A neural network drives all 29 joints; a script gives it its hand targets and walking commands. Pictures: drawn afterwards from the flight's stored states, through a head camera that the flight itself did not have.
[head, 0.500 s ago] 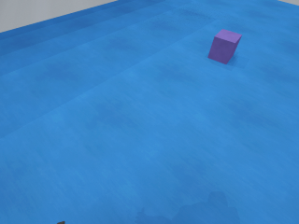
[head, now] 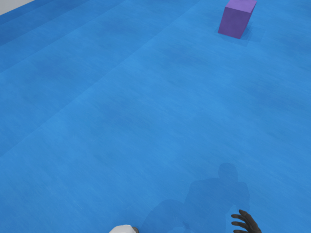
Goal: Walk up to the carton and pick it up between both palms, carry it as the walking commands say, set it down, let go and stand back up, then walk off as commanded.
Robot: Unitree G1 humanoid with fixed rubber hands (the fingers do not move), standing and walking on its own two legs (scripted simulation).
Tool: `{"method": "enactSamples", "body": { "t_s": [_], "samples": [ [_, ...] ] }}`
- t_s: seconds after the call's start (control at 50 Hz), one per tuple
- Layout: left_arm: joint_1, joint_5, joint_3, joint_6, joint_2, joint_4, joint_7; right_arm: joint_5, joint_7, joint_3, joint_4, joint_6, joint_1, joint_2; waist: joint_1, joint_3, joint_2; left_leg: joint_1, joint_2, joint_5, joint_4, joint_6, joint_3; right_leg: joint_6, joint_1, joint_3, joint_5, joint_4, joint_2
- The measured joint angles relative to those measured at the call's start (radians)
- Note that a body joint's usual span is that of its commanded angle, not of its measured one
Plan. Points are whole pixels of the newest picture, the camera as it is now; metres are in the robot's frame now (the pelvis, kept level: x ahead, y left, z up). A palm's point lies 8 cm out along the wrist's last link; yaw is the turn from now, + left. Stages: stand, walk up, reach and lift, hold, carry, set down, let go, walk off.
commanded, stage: walk up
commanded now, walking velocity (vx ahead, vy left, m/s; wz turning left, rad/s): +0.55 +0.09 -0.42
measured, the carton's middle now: (236, 17) +2.25 -0.57 -0.63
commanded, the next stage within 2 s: none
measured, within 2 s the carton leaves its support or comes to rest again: neither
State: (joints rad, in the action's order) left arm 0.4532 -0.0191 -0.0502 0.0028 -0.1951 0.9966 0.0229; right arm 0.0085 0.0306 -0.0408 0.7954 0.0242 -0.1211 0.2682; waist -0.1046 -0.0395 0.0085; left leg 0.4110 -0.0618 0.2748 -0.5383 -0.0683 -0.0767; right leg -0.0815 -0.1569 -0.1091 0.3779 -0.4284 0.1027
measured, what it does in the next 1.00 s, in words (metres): walks ahead: right foot, then left foot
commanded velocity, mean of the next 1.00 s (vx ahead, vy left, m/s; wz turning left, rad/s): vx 0.50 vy -0.08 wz -0.22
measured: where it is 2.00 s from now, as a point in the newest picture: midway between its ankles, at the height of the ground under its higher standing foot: (192, 110)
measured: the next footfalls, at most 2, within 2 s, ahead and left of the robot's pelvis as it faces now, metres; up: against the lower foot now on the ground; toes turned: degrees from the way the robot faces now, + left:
right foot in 0.48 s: +0.44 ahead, -0.08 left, +0.00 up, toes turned -14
left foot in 0.86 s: +0.73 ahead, +0.15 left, +0.00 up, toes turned +0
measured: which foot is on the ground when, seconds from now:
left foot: down 0.00-0.48, up 0.50-0.84, down 0.86-1.00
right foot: down 0.00-0.00, up 0.02-0.46, down 0.48-0.86, up 0.88-1.00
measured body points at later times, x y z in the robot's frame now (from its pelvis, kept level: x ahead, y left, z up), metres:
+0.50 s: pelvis +0.30 +0.03 -0.03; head +0.35 +0.04 +0.42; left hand +0.55 +0.21 -0.15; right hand +0.11 -0.16 -0.15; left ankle +0.04 +0.14 -0.71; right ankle +0.40 -0.07 -0.74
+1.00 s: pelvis +0.60 +0.06 +0.00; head +0.60 +0.10 +0.44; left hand +0.64 +0.32 -0.17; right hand +0.62 -0.20 -0.12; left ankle +0.69 +0.15 -0.73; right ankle +0.50 -0.07 -0.64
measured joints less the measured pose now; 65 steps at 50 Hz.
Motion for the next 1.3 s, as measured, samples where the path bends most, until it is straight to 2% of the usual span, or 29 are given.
{"method": "enactSamples", "body": {
  "t_s": [0.02,0.06,0.1,0.14,0.2,0.28,0.36,0.42,0.46,0.48,0.5,0.52,0.56,0.58,0.62,0.66,0.72,0.82,0.84,0.86,0.88,0.94,1.0,1.06,1.18,1.3],
  "samples": [
    [0.005,-0.002,0.000,0.006,-0.015,0.001,-0.006,0.002,-0.002,0.004,0.007,-0.015,0.001,-0.013,0.005,0.006,-0.022,-0.019,0.008,-0.047,0.017,0.027,-0.022,0.032,-0.018,-0.016,0.052,-0.077,0.005],
    [-0.007,-0.009,0.000,0.017,-0.047,0.011,-0.015,0.013,-0.005,0.018,0.015,-0.042,-0.014,-0.051,0.012,0.017,-0.069,-0.048,0.015,-0.012,-0.029,0.061,-0.065,0.069,-0.118,-0.026,0.112,-0.376,-0.007],
    [-0.025,-0.014,-0.011,0.018,-0.064,0.008,-0.026,0.011,-0.008,0.023,0.019,-0.058,-0.072,-0.074,0.032,0.044,-0.077,-0.124,0.006,0.046,-0.003,0.055,-0.081,0.090,-0.211,0.019,0.068,-0.625,-0.033],
    [-0.062,-0.016,-0.016,0.007,-0.078,-0.005,-0.042,0.019,-0.012,0.021,0.039,-0.073,-0.142,-0.081,0.055,0.071,-0.074,-0.206,0.002,0.046,0.061,0.065,-0.091,0.098,-0.282,0.073,-0.024,-0.723,-0.028],
    [-0.148,-0.020,-0.017,-0.006,-0.090,-0.041,-0.066,0.019,-0.020,0.014,0.091,-0.089,-0.214,-0.082,0.086,0.066,-0.064,-0.324,0.000,0.055,0.148,0.069,-0.113,0.092,-0.367,0.115,-0.150,-0.690,-0.017],
    [-0.288,-0.020,-0.012,-0.007,-0.097,-0.094,-0.080,0.010,-0.028,0.011,0.151,-0.102,-0.308,-0.090,0.137,0.029,-0.050,-0.452,0.003,0.084,0.232,0.071,-0.129,0.081,-0.452,0.148,-0.236,-0.547,-0.027],
    [-0.415,-0.013,-0.005,-0.010,-0.082,-0.141,-0.092,0.007,-0.033,0.005,0.205,-0.092,-0.396,-0.101,0.180,-0.007,-0.032,-0.557,0.008,0.128,0.295,0.062,-0.137,0.081,-0.467,0.186,-0.285,-0.327,-0.053],
    [-0.487,-0.013,0.004,-0.011,-0.062,-0.157,-0.099,0.006,-0.041,0.008,0.220,-0.090,-0.447,-0.105,0.205,-0.029,-0.004,-0.603,-0.011,0.202,0.273,0.044,-0.146,0.094,-0.443,0.234,-0.249,-0.215,-0.098],
    [-0.500,-0.012,0.009,-0.021,-0.045,-0.162,-0.098,0.002,-0.043,0.012,0.233,-0.086,-0.478,-0.100,0.210,-0.022,0.017,-0.607,-0.035,0.273,0.189,0.028,-0.158,0.118,-0.401,0.272,-0.215,-0.169,-0.138],
    [-0.499,-0.015,0.009,-0.030,-0.037,-0.157,-0.095,0.002,-0.043,0.013,0.239,-0.081,-0.488,-0.097,0.208,-0.017,0.024,-0.589,-0.051,0.306,0.092,0.020,-0.161,0.150,-0.379,0.277,-0.256,-0.157,-0.155],
    [-0.492,-0.018,0.005,-0.039,-0.025,-0.148,-0.087,-0.002,-0.045,0.014,0.249,-0.072,-0.476,-0.095,0.201,-0.019,0.037,-0.549,-0.079,0.305,-0.053,0.017,-0.156,0.169,-0.377,0.276,-0.272,-0.191,-0.173],
    [-0.476,-0.022,0.004,-0.048,-0.022,-0.138,-0.079,-0.008,-0.046,0.016,0.251,-0.062,-0.450,-0.098,0.200,-0.021,0.033,-0.476,-0.088,0.240,-0.238,0.025,-0.119,0.175,-0.377,0.270,-0.236,-0.231,-0.179],
    [-0.432,-0.024,0.006,-0.062,-0.023,-0.111,-0.061,-0.016,-0.044,0.020,0.226,-0.053,-0.384,-0.118,0.202,-0.024,-0.003,-0.295,-0.061,0.220,-0.573,0.045,-0.018,0.172,-0.338,0.252,-0.154,-0.246,-0.171],
    [-0.404,-0.024,0.007,-0.063,-0.020,-0.094,-0.052,-0.017,-0.044,0.022,0.206,-0.057,-0.349,-0.127,0.197,-0.026,-0.017,-0.212,-0.052,0.204,-0.672,0.055,0.018,0.159,-0.300,0.248,-0.143,-0.224,-0.165],
    [-0.340,-0.020,0.007,-0.062,-0.011,-0.052,-0.038,-0.015,-0.038,0.021,0.170,-0.071,-0.274,-0.130,0.170,-0.033,-0.036,-0.073,-0.056,0.174,-0.728,0.070,0.051,0.143,-0.205,0.239,-0.139,-0.157,-0.159],
    [-0.272,-0.011,0.005,-0.057,-0.002,-0.009,-0.031,-0.004,-0.030,0.011,0.134,-0.074,-0.198,-0.115,0.137,-0.040,-0.043,0.031,-0.074,0.158,-0.659,0.075,0.052,0.135,-0.105,0.227,-0.133,-0.089,-0.151],
    [-0.171,-0.010,0.006,-0.044,0.006,0.048,-0.034,0.006,-0.022,-0.008,0.089,-0.069,-0.101,-0.073,0.098,-0.031,-0.035,0.134,-0.101,0.082,-0.477,0.057,0.028,0.111,0.011,0.212,-0.115,-0.014,-0.135],
    [-0.049,-0.012,0.002,-0.023,-0.008,0.095,-0.057,0.006,-0.021,-0.022,0.069,-0.060,-0.013,-0.027,0.055,0.013,-0.024,0.132,-0.107,-0.081,-0.168,0.017,-0.024,0.074,0.124,0.192,-0.032,0.013,-0.111],
    [-0.029,-0.009,0.002,-0.021,-0.012,0.097,-0.059,0.009,-0.024,-0.024,0.073,-0.063,-0.012,-0.018,0.050,0.026,-0.019,0.107,-0.103,-0.089,-0.132,0.013,-0.033,0.069,0.133,0.187,0.004,-0.014,-0.108],
    [-0.007,-0.009,0.004,-0.020,-0.013,0.095,-0.059,0.013,-0.027,-0.027,0.074,-0.069,-0.017,-0.008,0.044,0.040,-0.012,0.072,-0.100,-0.081,-0.098,0.024,-0.039,0.075,0.127,0.175,0.054,-0.071,-0.105],
    [0.001,-0.010,0.006,-0.018,-0.017,0.097,-0.059,0.020,-0.033,-0.032,0.080,-0.077,-0.019,-0.007,0.044,0.046,-0.015,0.072,-0.096,-0.126,-0.122,0.054,-0.050,0.094,0.094,0.157,0.102,-0.174,-0.095],
    [-0.050,-0.016,-0.012,0.002,-0.038,0.093,-0.067,0.029,-0.043,-0.032,0.106,-0.077,-0.051,-0.040,0.034,0.025,-0.048,0.026,-0.080,-0.037,-0.183,0.116,-0.107,0.106,-0.082,0.090,0.095,-0.586,-0.082],
    [-0.127,-0.015,-0.020,-0.007,-0.059,0.074,-0.067,0.025,-0.039,-0.029,0.154,-0.072,-0.116,-0.079,0.062,0.002,-0.052,-0.080,-0.063,-0.050,-0.070,0.099,-0.121,0.103,-0.222,0.114,-0.028,-0.752,-0.056],
    [-0.198,-0.016,-0.019,-0.018,-0.072,0.051,-0.069,0.017,-0.031,-0.021,0.192,-0.074,-0.194,-0.106,0.099,-0.010,-0.036,-0.168,-0.053,-0.075,0.048,0.095,-0.113,0.089,-0.320,0.138,-0.133,-0.731,-0.019],
    [-0.301,-0.007,-0.002,-0.002,-0.073,0.022,-0.085,0.017,-0.026,-0.022,0.259,-0.081,-0.316,-0.138,0.149,-0.022,-0.010,-0.303,-0.069,-0.076,0.195,0.061,-0.113,0.054,-0.375,0.168,-0.258,-0.434,0.017],
    [-0.383,0.004,0.015,0.004,-0.039,0.004,-0.107,0.026,-0.026,-0.029,0.283,-0.075,-0.387,-0.137,0.194,-0.020,-0.020,-0.379,-0.071,-0.021,0.237,0.009,-0.116,0.047,-0.319,0.209,-0.255,-0.171,0.000]
  ]
}}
